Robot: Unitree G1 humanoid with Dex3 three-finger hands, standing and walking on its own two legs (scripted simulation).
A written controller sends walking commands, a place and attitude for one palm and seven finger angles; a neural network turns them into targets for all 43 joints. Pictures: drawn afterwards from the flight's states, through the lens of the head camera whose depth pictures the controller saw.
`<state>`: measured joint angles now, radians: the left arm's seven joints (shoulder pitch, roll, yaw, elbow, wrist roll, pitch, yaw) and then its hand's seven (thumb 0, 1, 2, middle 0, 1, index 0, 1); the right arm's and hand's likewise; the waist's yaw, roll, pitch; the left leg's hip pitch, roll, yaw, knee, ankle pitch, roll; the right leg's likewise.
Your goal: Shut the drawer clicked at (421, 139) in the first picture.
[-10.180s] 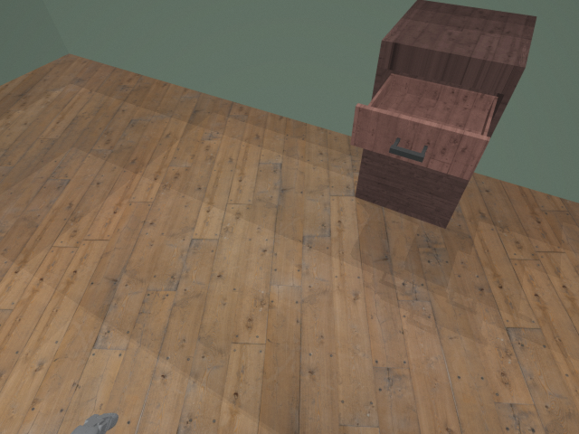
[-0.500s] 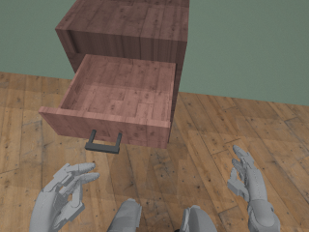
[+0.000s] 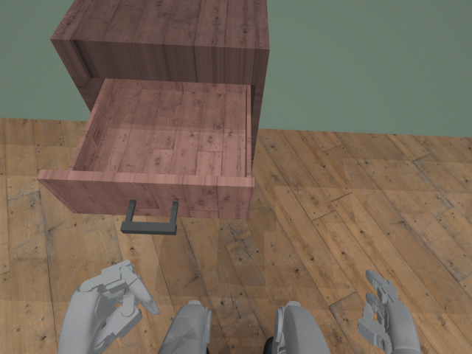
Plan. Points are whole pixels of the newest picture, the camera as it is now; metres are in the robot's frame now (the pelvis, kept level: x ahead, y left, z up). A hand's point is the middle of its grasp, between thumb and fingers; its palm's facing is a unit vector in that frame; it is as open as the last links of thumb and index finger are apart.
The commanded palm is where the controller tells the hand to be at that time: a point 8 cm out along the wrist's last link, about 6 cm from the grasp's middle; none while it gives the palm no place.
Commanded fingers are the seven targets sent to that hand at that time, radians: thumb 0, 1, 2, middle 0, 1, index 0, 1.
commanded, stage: raise the hand and make a fist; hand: left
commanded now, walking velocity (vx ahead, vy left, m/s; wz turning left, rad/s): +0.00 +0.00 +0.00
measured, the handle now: (151, 217) +0.36 +0.19 -0.06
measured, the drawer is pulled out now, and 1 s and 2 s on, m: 0.27 0.27 0.27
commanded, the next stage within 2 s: bring the fist close to the handle in 0.86 s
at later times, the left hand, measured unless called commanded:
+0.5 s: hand (141, 317) +0.18 +0.14 +0.04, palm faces +0.02 -1.00 +0.01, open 3.2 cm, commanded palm +0.14 +0.19 +0.04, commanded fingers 0.00 0.90 0.90 -1.40 -1.60 -1.40 -1.60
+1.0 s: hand (147, 323) +0.17 +0.13 +0.04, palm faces +0.03 -1.00 -0.02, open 3.3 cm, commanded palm +0.14 +0.19 +0.03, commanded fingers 0.00 0.90 0.90 -1.40 -1.60 -1.40 -1.60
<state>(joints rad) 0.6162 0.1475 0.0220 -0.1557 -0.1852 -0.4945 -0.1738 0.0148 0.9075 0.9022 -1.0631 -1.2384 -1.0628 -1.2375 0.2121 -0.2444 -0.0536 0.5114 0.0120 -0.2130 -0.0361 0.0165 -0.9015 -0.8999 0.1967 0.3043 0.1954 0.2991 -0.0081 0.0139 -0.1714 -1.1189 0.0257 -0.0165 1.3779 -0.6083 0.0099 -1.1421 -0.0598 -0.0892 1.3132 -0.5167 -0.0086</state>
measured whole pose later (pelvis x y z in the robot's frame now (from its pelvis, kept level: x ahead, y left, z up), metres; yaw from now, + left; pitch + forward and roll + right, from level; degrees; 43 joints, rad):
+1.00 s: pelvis +0.01 -0.01 -0.01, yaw +0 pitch +22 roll -2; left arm 0.74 0.14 -0.04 -0.27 -0.12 -0.50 -0.12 0.01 0.91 0.90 -1.39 -1.60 -1.39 -1.60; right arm 0.17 -0.19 -0.02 0.41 0.01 -0.11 -0.01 0.01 -0.90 -0.90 0.20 0.30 0.20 0.30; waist 0.02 0.02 -0.20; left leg -1.16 0.02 -0.04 1.43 -0.65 0.00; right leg -1.18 -0.06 -0.10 1.37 -0.57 -0.02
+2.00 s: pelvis -0.01 +0.00 -0.08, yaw +0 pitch +29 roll -3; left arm 0.30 0.16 0.00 0.02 -0.12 -0.53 -0.08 0.02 0.91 0.90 -1.40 -1.60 -1.40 -1.60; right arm 0.11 -0.23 0.01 0.48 -0.02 -0.11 0.02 0.01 -0.90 -0.90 0.20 0.30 0.20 0.30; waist -0.01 0.01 -0.22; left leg -1.50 0.01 -0.04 1.68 -0.69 0.01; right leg -1.51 -0.08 -0.09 1.60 -0.60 -0.01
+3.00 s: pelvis -0.01 +0.00 -0.07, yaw +0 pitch +30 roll -4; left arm 0.06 0.20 0.02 0.19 -0.12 -0.52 -0.07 -0.04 0.83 0.95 -1.40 -1.60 -1.40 -1.60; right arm 0.11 -0.25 0.02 0.53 -0.02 -0.06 0.00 0.01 -0.90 -0.90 0.20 0.30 0.20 0.30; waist -0.02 0.02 -0.20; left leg -1.51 0.00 -0.05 1.65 -0.67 0.01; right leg -1.51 -0.08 -0.10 1.58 -0.58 -0.01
